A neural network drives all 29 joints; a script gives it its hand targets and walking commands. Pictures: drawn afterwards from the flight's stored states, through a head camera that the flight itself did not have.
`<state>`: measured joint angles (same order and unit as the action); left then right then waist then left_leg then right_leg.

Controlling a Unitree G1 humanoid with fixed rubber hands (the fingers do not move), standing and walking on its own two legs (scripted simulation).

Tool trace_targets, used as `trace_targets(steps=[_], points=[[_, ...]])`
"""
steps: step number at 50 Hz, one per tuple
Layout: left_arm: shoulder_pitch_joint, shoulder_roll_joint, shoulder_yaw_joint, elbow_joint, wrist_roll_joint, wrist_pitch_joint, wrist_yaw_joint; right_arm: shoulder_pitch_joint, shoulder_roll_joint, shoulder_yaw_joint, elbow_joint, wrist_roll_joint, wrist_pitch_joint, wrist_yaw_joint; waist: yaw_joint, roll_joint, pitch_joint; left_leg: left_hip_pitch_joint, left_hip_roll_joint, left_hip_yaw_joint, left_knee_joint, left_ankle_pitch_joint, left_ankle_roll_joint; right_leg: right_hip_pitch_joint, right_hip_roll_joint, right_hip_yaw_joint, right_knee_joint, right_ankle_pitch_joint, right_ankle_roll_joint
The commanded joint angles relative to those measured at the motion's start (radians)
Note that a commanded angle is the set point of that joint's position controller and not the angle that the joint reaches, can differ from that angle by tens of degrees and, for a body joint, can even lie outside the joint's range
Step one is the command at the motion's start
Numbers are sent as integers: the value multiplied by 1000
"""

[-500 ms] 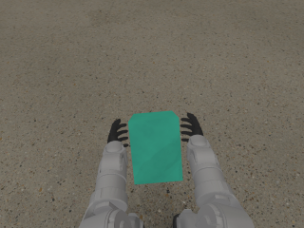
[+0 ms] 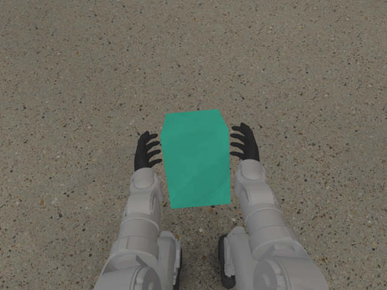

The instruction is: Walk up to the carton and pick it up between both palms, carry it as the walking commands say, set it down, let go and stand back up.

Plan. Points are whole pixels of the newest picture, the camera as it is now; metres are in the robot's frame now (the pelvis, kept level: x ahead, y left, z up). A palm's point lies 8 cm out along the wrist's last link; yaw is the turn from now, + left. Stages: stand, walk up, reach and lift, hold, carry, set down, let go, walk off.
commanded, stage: set down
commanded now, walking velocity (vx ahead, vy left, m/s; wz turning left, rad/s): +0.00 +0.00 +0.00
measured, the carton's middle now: (196, 155) +0.43 +0.02 -0.17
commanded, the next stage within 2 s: none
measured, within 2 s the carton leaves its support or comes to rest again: neither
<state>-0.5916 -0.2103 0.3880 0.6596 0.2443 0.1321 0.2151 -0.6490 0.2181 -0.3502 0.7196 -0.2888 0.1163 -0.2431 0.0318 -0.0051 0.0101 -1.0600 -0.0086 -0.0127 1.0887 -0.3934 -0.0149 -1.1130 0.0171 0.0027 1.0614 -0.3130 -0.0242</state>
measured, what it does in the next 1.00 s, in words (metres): lowers itself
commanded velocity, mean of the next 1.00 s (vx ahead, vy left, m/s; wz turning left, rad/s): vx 0.00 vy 0.00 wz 0.00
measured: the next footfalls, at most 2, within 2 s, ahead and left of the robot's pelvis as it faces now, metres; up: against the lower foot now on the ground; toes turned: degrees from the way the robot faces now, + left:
none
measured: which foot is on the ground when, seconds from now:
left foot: down 0.00-1.00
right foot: down 0.00-1.00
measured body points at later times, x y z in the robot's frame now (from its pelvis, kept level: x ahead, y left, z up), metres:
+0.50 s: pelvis -0.01 +0.00 -0.07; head +0.19 +0.00 +0.33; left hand +0.40 +0.14 -0.15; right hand +0.42 -0.10 -0.15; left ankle +0.07 +0.13 -0.65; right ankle +0.10 -0.11 -0.65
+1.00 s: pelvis -0.01 +0.00 -0.14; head +0.25 +0.00 +0.23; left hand +0.44 +0.14 -0.24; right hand +0.46 -0.09 -0.24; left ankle +0.06 +0.13 -0.65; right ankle +0.10 -0.11 -0.65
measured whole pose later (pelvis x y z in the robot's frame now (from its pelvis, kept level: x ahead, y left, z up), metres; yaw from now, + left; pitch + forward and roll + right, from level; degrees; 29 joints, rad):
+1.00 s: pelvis -0.01 +0.00 -0.14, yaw +4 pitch +37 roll +2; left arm -0.92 -0.15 0.43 0.72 0.21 0.19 0.25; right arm -0.95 0.12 -0.39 0.77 -0.24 0.19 -0.26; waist 0.00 -0.01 -0.04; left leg -1.73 -0.07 -0.03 1.63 -0.54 -0.04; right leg -1.79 0.07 0.05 1.62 -0.47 0.00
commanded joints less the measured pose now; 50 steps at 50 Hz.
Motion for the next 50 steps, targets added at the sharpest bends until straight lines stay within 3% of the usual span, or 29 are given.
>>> trace_targets(steps=[1,18,24,50], points=[[-600,-845,-552,2,-75,-63,-246,-491,892,509,78,71,-38,243,6,-10,-794,162,-149,-42,-76,170,19,486,134,98,-34,171,9],[-726,-841,-525,28,-102,-52,-204,-628,849,477,110,101,-33,222,3,-15,-869,4,-176,-24,97,104,9,227,163,61,158,84,8],[-803,-857,-512,50,-99,-35,-198,-711,834,438,110,101,-19,235,-39,-15,-894,-12,-184,-24,151,56,6,101,165,39,201,13,18],[-991,-854,-485,47,-123,19,-243,-898,860,455,78,136,44,255,-12,-36,-1073,-313,-205,38,413,101,-10,-19,181,13,437,112,47]])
